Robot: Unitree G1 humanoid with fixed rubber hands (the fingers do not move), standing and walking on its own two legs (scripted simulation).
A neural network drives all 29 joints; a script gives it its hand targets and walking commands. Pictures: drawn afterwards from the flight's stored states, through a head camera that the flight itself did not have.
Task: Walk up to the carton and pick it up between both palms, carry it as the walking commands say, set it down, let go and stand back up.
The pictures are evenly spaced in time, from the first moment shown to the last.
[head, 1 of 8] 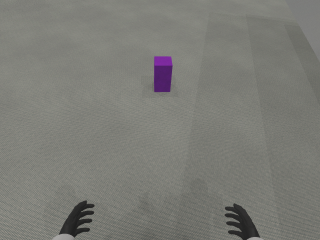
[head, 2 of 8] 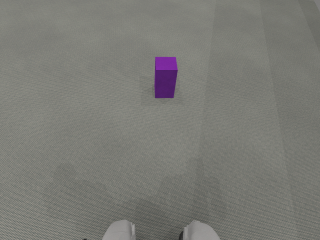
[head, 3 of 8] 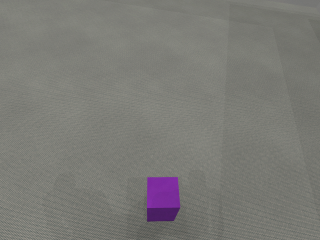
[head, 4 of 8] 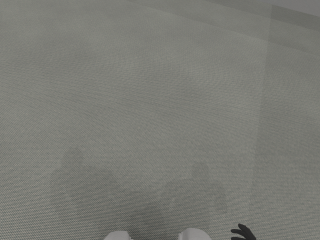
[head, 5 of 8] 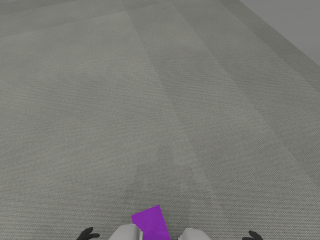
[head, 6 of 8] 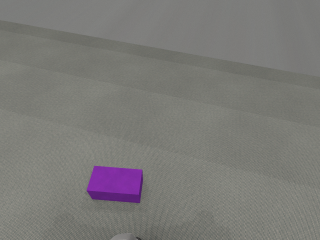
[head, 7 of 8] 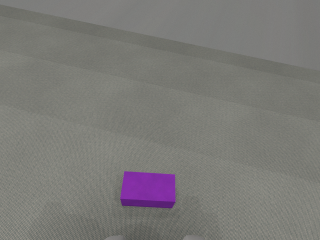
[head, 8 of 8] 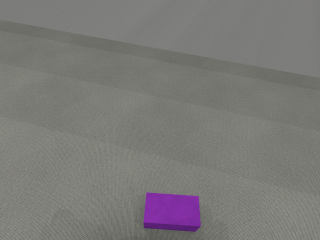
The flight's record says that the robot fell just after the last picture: no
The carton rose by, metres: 0.02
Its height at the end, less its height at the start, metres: -0.08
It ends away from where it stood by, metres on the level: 0.18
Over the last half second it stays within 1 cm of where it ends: yes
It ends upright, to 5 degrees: no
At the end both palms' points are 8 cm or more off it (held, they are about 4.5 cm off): yes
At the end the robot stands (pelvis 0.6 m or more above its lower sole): yes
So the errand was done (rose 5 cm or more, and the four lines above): no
